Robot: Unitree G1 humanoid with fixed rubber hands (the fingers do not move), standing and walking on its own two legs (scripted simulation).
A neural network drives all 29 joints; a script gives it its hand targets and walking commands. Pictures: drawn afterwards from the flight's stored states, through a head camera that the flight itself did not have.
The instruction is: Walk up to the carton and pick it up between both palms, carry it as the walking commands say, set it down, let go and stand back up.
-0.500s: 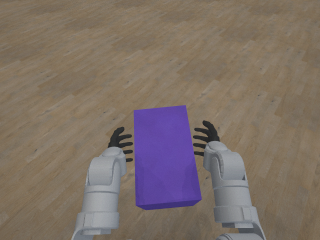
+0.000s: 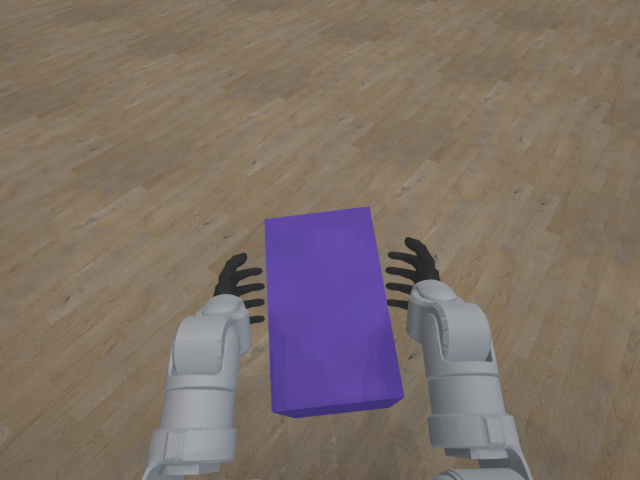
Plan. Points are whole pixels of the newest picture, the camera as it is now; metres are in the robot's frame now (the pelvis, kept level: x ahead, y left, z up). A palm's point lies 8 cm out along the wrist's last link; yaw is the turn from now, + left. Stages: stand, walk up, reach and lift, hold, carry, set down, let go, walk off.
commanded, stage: carry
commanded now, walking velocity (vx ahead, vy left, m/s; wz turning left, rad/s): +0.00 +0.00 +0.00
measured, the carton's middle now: (330, 318) +0.35 -0.01 -0.06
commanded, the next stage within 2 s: none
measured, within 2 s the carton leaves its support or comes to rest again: neither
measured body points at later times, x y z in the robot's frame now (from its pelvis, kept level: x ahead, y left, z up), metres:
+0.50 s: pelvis +0.01 +0.01 +0.00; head +0.00 +0.00 +0.45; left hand +0.32 +0.13 +0.04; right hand +0.32 -0.12 +0.05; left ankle +0.08 +0.13 -0.73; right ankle +0.01 -0.09 -0.73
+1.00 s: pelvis +0.01 +0.01 +0.00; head +0.01 +0.00 +0.45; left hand +0.32 +0.13 +0.04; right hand +0.33 -0.12 +0.05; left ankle +0.08 +0.13 -0.73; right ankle +0.01 -0.09 -0.73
